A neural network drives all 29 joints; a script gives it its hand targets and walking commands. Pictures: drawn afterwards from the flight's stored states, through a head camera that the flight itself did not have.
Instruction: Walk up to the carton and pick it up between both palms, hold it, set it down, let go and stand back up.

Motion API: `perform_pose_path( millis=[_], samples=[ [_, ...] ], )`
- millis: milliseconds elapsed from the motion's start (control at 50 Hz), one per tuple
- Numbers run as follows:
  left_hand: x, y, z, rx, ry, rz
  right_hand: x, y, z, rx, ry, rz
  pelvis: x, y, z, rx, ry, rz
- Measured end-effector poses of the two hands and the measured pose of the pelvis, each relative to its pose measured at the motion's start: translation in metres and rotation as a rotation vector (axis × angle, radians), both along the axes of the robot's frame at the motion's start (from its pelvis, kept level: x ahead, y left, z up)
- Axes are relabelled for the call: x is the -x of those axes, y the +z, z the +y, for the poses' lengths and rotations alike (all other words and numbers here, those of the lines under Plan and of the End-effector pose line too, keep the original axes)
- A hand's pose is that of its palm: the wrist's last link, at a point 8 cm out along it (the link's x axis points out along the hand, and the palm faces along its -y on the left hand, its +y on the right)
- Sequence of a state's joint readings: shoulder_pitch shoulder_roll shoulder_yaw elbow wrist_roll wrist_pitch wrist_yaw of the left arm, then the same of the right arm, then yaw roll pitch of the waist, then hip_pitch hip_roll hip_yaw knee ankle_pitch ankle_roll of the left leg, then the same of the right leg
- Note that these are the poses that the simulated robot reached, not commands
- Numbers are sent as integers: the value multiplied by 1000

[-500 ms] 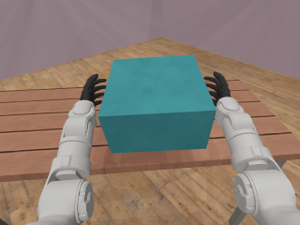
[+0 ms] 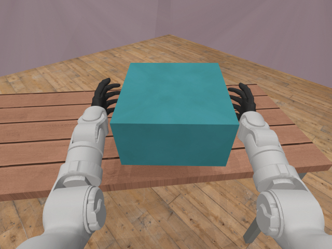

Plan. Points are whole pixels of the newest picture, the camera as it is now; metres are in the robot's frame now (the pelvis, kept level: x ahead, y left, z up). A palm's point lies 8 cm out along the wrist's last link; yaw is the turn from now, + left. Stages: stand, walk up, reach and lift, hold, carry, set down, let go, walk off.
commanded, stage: set down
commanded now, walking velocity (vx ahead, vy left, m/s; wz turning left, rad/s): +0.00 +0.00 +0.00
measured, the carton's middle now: (173, 109) +0.46 -0.04 +0.15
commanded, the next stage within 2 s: none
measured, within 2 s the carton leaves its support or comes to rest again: neither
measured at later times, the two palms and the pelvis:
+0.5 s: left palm (105, 113) +0.43 +0.14 +0.17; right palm (244, 117) +0.38 -0.21 +0.17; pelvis +0.01 +0.00 +0.00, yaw +0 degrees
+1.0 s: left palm (110, 114) +0.46 +0.14 +0.14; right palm (240, 125) +0.39 -0.22 +0.13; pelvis +0.02 +0.00 +0.00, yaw +0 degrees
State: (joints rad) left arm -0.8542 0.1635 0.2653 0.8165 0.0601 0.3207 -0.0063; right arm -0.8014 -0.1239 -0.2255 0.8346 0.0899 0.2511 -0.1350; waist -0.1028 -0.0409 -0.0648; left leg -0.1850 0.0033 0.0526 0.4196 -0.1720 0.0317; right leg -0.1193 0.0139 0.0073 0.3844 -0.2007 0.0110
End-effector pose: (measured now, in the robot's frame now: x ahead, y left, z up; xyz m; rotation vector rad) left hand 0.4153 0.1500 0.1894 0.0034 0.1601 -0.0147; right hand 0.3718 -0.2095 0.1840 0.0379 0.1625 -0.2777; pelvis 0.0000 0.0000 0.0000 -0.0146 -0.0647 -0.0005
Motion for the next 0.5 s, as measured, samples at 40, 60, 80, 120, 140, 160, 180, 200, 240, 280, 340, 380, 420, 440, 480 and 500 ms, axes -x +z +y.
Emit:
perform_pose_path(
  millis=[40,60,80,120,140,160,180,200,240,280,340,380,420,440,480,500],
  samples=[
    [-2,-3,-2,-1,-4,7,-1,-3,-2,-1,-5,6,-1,0,0,0,0,1],
    [-3,-5,-3,-2,-6,10,-1,-4,-3,-1,-6,9,-1,0,0,0,0,1],
    [-4,-6,-3,-2,-6,12,-1,-5,-3,-2,-7,12,-1,0,0,0,0,1],
    [-5,-8,-3,-2,-7,12,-2,-6,-3,-1,-8,12,-2,0,0,0,0,2],
    [-5,-9,-3,-2,-7,11,-3,-6,-3,-1,-8,11,-2,0,0,0,0,2],
    [-6,-10,-3,-2,-7,10,-3,-6,-3,-1,-9,9,-2,0,0,0,0,3],
    [-6,-10,-3,-2,-7,8,-4,-6,-3,0,-9,8,-3,0,0,0,0,4],
    [-7,-10,-4,-2,-8,7,-4,-6,-3,0,-9,6,-3,0,0,0,0,4],
    [-8,-11,-4,-2,-8,4,-5,-5,-4,2,-10,3,-4,0,-1,-1,0,5],
    [-8,-11,-4,-2,-10,3,-6,-5,-4,4,-11,3,-5,0,-1,-1,0,6],
    [-10,-13,-5,-2,-12,12,-6,-8,-5,2,-13,11,-6,0,-1,-1,0,8],
    [-11,-16,-6,-2,-14,18,-7,-10,-6,-1,-16,16,-6,0,-1,-1,0,9],
    [-13,-18,-6,-1,-16,24,-7,-12,-6,3,-18,22,-7,0,-1,-1,0,9],
    [-13,-20,-7,2,-17,27,-8,-13,-6,3,-19,25,-7,0,-1,-1,0,9],
    [-15,-23,-6,2,-18,33,-9,-16,-6,2,-21,31,-7,0,-1,-1,0,10],
    [-16,-24,-6,2,-19,36,-9,-18,-5,1,-22,33,-7,0,-1,-1,0,10]
  ],
)
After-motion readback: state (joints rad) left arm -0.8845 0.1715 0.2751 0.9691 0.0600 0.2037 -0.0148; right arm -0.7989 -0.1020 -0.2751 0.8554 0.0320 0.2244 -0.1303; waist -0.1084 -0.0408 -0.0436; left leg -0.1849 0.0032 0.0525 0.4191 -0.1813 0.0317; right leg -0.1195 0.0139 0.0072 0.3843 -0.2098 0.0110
